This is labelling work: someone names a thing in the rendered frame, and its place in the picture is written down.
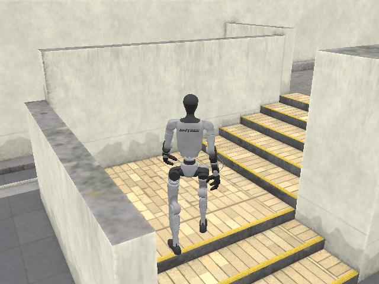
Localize stairs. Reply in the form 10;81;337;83
201;96;309;209
157;210;359;284

